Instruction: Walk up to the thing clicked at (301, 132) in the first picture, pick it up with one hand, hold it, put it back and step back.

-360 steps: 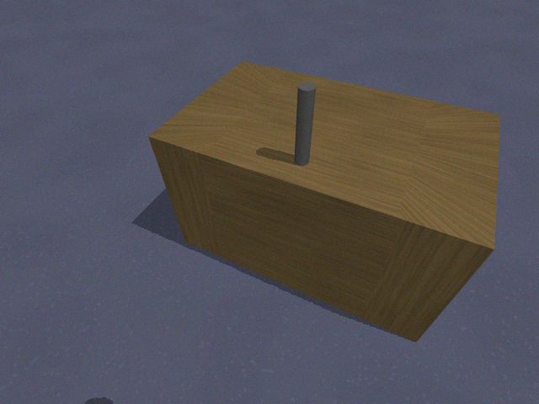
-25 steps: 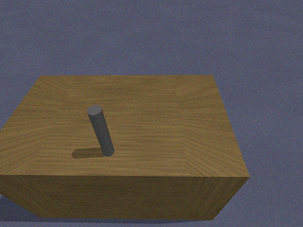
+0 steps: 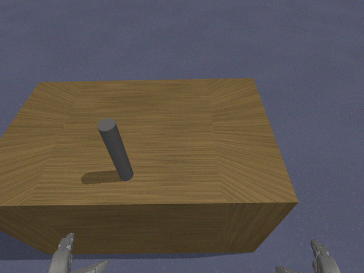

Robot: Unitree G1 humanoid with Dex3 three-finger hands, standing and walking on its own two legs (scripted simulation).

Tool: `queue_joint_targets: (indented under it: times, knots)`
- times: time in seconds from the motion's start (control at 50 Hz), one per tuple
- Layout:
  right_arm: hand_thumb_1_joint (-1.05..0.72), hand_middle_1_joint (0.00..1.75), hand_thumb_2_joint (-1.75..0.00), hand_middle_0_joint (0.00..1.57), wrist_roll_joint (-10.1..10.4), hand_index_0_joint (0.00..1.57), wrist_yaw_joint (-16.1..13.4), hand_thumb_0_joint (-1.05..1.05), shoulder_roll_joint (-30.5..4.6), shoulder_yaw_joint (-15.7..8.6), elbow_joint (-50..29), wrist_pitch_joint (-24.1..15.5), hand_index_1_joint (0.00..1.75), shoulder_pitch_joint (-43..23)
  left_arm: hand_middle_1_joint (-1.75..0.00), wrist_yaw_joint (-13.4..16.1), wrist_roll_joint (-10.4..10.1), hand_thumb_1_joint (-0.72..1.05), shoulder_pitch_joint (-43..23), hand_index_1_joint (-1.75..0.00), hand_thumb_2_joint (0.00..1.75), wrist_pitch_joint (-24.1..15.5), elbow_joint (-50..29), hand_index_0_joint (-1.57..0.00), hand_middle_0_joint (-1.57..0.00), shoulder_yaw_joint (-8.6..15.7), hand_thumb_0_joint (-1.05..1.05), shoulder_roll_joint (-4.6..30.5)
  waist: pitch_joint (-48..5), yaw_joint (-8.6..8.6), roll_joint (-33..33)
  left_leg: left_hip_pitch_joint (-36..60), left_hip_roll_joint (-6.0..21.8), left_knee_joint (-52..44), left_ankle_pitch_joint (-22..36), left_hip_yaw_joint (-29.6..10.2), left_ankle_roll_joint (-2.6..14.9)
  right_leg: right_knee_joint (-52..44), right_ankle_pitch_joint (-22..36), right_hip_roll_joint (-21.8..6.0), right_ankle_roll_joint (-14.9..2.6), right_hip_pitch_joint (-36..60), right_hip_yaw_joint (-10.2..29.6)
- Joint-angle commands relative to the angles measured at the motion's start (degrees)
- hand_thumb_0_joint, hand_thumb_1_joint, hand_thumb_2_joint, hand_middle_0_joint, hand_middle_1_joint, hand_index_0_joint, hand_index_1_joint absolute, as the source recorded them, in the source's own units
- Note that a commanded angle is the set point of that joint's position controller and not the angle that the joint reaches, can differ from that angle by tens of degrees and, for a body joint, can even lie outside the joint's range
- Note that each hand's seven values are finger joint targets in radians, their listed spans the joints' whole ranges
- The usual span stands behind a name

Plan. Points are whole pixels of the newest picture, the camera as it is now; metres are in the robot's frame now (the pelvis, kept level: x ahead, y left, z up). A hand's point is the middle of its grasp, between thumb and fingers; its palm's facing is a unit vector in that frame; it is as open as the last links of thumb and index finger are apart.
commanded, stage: rise first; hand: left
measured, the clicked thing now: (118, 153) +0.47 +0.22 -0.05
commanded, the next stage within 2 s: go down in 1.02 s
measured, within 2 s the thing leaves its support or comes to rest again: neither
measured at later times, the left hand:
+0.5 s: hand (84, 259) +0.19 +0.25 -0.08, palm faces +0.23 -0.92 -0.33, open 17.3 cm
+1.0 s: hand (78, 261) +0.18 +0.24 -0.04, palm faces +0.25 -0.91 -0.32, open 17.5 cm
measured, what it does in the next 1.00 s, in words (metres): stands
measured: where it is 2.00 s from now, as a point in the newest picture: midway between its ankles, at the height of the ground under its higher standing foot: outside the picture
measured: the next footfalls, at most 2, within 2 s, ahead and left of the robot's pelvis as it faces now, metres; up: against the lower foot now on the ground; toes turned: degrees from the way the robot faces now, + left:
none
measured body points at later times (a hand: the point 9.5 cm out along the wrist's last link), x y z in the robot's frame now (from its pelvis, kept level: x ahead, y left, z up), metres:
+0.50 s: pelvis +0.02 +0.00 +0.00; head +0.03 +0.00 +0.45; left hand +0.18 +0.29 -0.06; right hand +0.18 -0.27 -0.09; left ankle +0.02 +0.14 -0.74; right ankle -0.01 -0.13 -0.74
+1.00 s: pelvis +0.01 +0.00 +0.00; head +0.01 -0.01 +0.45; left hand +0.17 +0.29 -0.02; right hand +0.16 -0.26 -0.08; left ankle +0.02 +0.13 -0.74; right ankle -0.01 -0.13 -0.74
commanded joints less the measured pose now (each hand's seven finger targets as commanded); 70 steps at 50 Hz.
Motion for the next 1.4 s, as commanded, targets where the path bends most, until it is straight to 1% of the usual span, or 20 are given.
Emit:
queue_joint_targets:
  times: [0.0,0.08,0.2,0.38,0.52,0.56,0.68,0.72,0.76,0.82,0.88,0.92,1.04,1.08,1.12,1.14,1.18,1.2,1.26,1.38]
  knots:
    - [0.24,0.05,-0.12,0.05,0.15,0.05,-0.16,0.00,-7.11,-1.09,-8.41,0.08,0.05,1.67,-0.06,0.62,0.02,-0.17,2.36,-0.05,0.12,-0.36,-9.36,-0.06,-0.05,3.95,0.00,9.84,-9.46,0.88,0.98,6.34,-2.06,-1.82,11.97,3.11,1.16,-3.60,14.00,0.75,-0.91,1.42,-2.52]
    - [0.38,0.05,-0.08,0.05,-0.18,0.05,-0.46,0.00,-7.93,-1.42,-12.87,-0.25,0.05,-0.24,-0.05,1.16,0.15,-0.36,1.33,-0.05,0.09,-0.57,-13.12,-0.04,-0.04,3.93,0.00,9.46,-6.97,0.69,0.19,5.29,-1.57,-2.89,8.31,3.07,1.43,-4.50,10.17,0.77,-0.95,1.00,-2.40]
    - [0.48,0.05,-0.05,0.05,-0.97,0.05,-1.52,0.00,-8.69,-2.54,-16.41,-1.44,0.05,0.43,-0.05,2.19,0.86,-0.55,0.50,-0.05,0.04,-1.51,-20.71,-0.05,-0.05,4.54,0.00,10.15,-11.21,0.29,0.00,8.76,-1.17,-1.79,12.17,2.38,1.44,-3.50,14.07,0.93,-0.97,3.86,-2.23]
    - [0.53,0.05,-0.04,0.05,-1.30,0.05,-1.43,0.00,-6.71,-1.25,-18.92,-0.84,0.05,6.41,-0.05,2.27,0.96,-0.54,9.05,-0.05,0.04,-0.92,-23.69,-0.04,-0.04,4.94,0.00,8.85,-8.97,0.65,0.56,9.52,-1.05,-2.22,15.58,2.88,1.11,-3.96,17.36,1.10,-0.89,5.82,-2.77]
    - [0.56,0.05,-0.04,0.05,-1.15,0.05,-0.99,0.00,-5.20,0.48,-23.81,-0.72,0.05,6.54,-0.05,1.56,0.57,-0.53,7.72,-0.05,0.04,-0.99,-29.37,-0.03,-0.03,5.74,0.00,9.56,-7.66,0.66,0.05,10.21,-1.26,-2.46,16.08,3.20,1.42,-4.74,18.77,0.54,-0.56,6.85,-2.67]
    - [0.56,0.05,-0.04,0.05,-1.20,0.05,-1.27,0.00,-6.68,-0.81,-25.55,-0.92,0.05,6.87,-0.05,1.42,0.55,-0.52,7.68,-0.05,0.04,-0.80,-30.66,-0.03,-0.03,5.29,0.00,8.86,-7.93,-0.03,0.52,11.12,-1.23,-2.68,16.17,3.23,1.41,-4.62,19.33,0.58,-0.66,6.66,-2.44]
    - [0.55,0.05,-0.04,0.05,-1.31,0.05,-1.01,0.00,-6.89,-1.40,-25.47,-0.91,0.05,8.04,-0.05,1.23,0.32,-0.54,9.92,-0.05,0.05,-0.49,-32.79,-0.03,-0.04,6.55,0.00,9.54,-6.14,0.06,0.56,10.99,-1.13,-3.49,13.80,2.98,1.39,-5.55,16.20,0.85,-0.84,6.49,-2.97]
    - [0.55,0.05,-0.04,0.05,-1.28,0.05,-0.57,0.00,-3.73,0.92,-24.14,-0.97,0.05,8.26,-0.05,0.82,0.32,-0.54,10.29,-0.05,0.05,-0.67,-33.33,-0.04,-0.04,4.63,0.00,7.14,-5.20,0.70,1.35,10.72,-1.11,-3.90,12.75,3.07,1.40,-5.64,14.98,0.89,-0.94,6.57,-2.96]
    - [0.54,0.05,-0.05,0.05,-1.38,0.05,-0.87,0.00,-6.03,-0.82,-26.54,-1.17,0.05,6.27,-0.05,1.22,0.27,-0.55,9.78,-0.05,0.05,-0.91,-35.31,-0.04,-0.04,6.84,0.00,9.38,-6.40,0.94,1.09,10.86,-1.05,-3.93,12.82,2.90,1.37,-5.74,15.00,0.77,-0.97,7.11,-3.00]
    - [0.53,0.05,-0.05,0.05,-1.47,0.05,-0.63,0.00,-3.55,1.25,-24.45,-0.87,0.05,8.43,-0.06,1.00,0.35,-0.56,10.66,-0.06,0.06,-1.27,-37.28,-0.04,-0.04,5.98,0.00,8.69,-5.31,1.29,2.52,10.88,-1.46,-4.08,12.36,3.37,1.52,-6.24,14.70,0.45,-0.97,7.01,-2.72]
    - [0.54,0.05,-0.05,0.05,-1.72,0.05,-1.13,0.00,-7.07,-1.71,-26.01,-1.28,0.05,7.52,-0.05,1.14,0.25,-0.57,11.43,-0.06,0.06,-1.33,-37.10,-0.04,-0.04,7.35,0.00,9.46,-5.12,0.71,0.35,11.12,-1.17,-4.27,11.31,3.13,1.63,-6.42,13.71,0.71,-0.87,7.00,-2.78]
    - [0.54,0.05,-0.05,0.05,-1.59,0.05,-0.78,0.00,-3.88,0.91,-25.97,-1.32,0.05,7.18,-0.05,0.88,0.26,-0.56,11.07,-0.06,0.06,-1.71,-38.88,-0.04,-0.04,6.27,0.00,8.43,-4.69,1.05,1.88,10.93,-1.41,-4.58,10.64,3.36,1.62,-6.82,12.93,0.51,-0.94,6.71,-2.71]
    - [0.53,0.05,-0.05,0.05,-1.80,0.05,-0.95,0.00,-6.39,-1.51,-24.78,-1.59,0.05,7.86,-0.06,0.68,0.15,-0.58,12.92,-0.07,0.07,-2.36,-40.20,-0.04,-0.05,6.74,0.00,8.58,-3.32,0.38,0.48,10.91,-1.25,-5.10,8.73,3.24,1.83,-7.28,11.06,0.74,-0.94,6.20,-2.89]
    - [0.52,0.05,-0.05,0.05,-1.61,0.05,-0.64,0.00,-4.94,0.03,-24.54,-1.95,0.05,6.78,-0.06,0.58,0.06,-0.58,11.80,-0.06,0.07,-2.83,-41.59,-0.04,-0.05,7.14,0.00,9.06,-2.00,1.21,2.06,10.02,-1.31,-5.69,6.69,3.02,1.56,-7.47,8.41,0.84,-1.20,5.52,-3.05]
    - [0.51,0.05,-0.05,0.05,-1.66,0.05,-0.53,0.00,-4.60,-0.39,-22.89,-2.10,0.05,6.64,-0.06,0.42,-0.01,-0.61,13.19,-0.05,0.00,-3.18,-41.65,-0.10,-0.09,7.06,0.00,8.49,-1.12,1.36,1.98,9.74,-1.24,-6.15,4.89,3.02,1.64,-7.77,6.64,0.92,-1.23,5.16,-3.19]
    - [0.47,0.05,-0.06,0.05,-2.25,0.05,0.26,0.00,-3.49,0.25,-23.74,-2.53,0.05,4.63,-0.09,-0.94,-2.27,-0.61,9.23,-0.09,0.02,-4.08,-46.82,-0.09,-0.08,5.93,0.00,2.67,-2.62,0.62,1.93,6.86,-1.57,-3.44,3.82,2.51,1.68,-6.40,5.61,0.95,-0.97,3.47,-2.84]
    - [0.48,0.05,-0.06,0.05,-2.33,0.05,-0.02,0.00,-7.20,-2.58,-23.74,-3.07,0.05,4.95,-0.10,-1.50,-2.36,-0.61,9.81,-0.10,0.02,-3.93,-42.38,-0.09,-0.08,11.48,0.00,8.24,-3.86,0.11,-0.83,7.25,-1.47,-2.69,3.32,2.44,1.97,-6.26,5.07,0.80,-0.62,3.21,-2.63]
    - [0.48,0.05,-0.06,0.05,-2.34,0.05,0.21,0.00,-5.12,-0.51,-24.12,-3.07,0.05,4.34,-0.11,-1.87,-1.79,-0.61,7.39,-0.10,0.03,-4.40,-42.17,-0.09,-0.08,10.88,0.00,8.76,-3.54,0.09,-0.58,6.90,-1.59,-2.26,2.72,2.49,2.03,-6.35,4.51,0.60,-0.54,2.68,-2.32]
    - [0.51,0.05,-0.05,0.05,-2.37,0.05,-0.08,0.00,-4.02,-0.12,-24.22,-2.98,0.05,5.62,-0.10,-2.99,-1.12,-0.61,0.27,-0.09,0.04,-6.12,-40.03,-0.08,-0.07,12.89,0.00,11.58,-4.66,-1.52,-1.98,6.63,-1.85,-0.95,1.40,2.30,2.47,-5.76,3.73,-0.11,-0.22,0.87,-1.60]
    - [0.48,0.05,-0.06,0.05,-2.19,0.05,0.04,0.00,-6.57,-2.02,-21.53,-4.59,0.05,4.12,-0.10,-8.09,-5.03,-0.57,-11.39,-0.09,0.07,-11.82,-28.85,-0.06,-0.05,18.36,0.00,16.47,-6.82,-2.64,-0.20,1.57,-1.78,4.10,-2.36,1.30,2.31,-0.20,1.36,-0.31,-0.30,-4.43,-1.55]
